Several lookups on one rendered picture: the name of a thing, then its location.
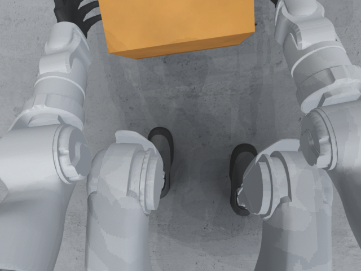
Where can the left robot hand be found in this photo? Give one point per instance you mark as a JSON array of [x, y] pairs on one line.
[[67, 10]]

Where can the carton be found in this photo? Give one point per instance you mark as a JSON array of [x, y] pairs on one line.
[[141, 29]]

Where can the robot right forearm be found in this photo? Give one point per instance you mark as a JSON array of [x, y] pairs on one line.
[[315, 55]]

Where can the robot left forearm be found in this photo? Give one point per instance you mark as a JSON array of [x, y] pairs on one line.
[[60, 87]]

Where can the robot left upper arm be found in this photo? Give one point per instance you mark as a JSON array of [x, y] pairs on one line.
[[40, 166]]

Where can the left robot shin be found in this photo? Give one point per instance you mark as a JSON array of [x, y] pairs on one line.
[[122, 136]]

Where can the robot right upper arm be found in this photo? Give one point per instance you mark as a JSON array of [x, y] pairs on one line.
[[331, 139]]

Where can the robot left thigh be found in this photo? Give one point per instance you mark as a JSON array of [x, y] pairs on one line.
[[129, 186]]

